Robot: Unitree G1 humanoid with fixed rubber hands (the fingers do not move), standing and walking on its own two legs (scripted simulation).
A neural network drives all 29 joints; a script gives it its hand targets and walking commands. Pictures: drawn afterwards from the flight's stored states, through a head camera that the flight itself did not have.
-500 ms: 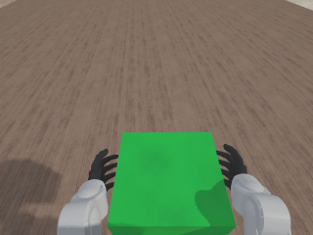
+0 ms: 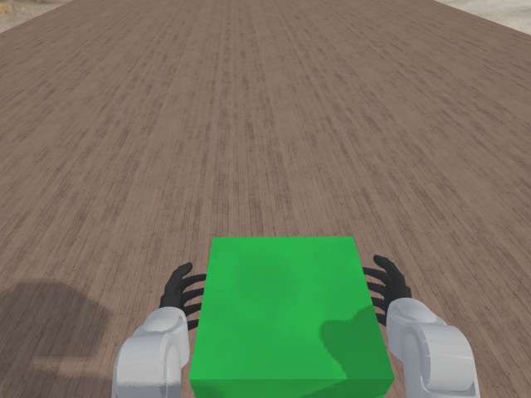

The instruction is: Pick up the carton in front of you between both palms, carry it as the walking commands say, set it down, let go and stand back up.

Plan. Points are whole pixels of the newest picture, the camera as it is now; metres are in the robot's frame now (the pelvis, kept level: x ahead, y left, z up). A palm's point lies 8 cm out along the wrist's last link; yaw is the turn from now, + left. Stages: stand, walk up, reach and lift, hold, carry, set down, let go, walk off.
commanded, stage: carry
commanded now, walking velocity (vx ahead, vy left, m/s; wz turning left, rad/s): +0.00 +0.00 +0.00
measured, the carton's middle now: (283, 342) +0.24 +0.00 +0.00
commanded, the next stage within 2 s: none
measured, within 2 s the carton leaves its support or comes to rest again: neither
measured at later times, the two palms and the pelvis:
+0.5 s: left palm (189, 320) +0.26 +0.14 +0.03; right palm (387, 313) +0.26 -0.16 +0.03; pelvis -0.02 +0.00 +0.00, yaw +0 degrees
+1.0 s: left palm (192, 262) +0.36 +0.15 +0.04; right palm (368, 263) +0.35 -0.15 +0.04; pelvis +0.07 +0.01 +0.01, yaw -2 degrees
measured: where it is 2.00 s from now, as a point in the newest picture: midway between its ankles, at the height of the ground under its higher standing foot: outside the picture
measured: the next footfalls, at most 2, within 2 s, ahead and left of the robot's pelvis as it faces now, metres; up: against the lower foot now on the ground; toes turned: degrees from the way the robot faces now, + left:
right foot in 1.18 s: +0.24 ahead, -0.13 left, +0.00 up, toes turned -12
left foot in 1.52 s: +0.45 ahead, +0.09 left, +0.00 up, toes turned -15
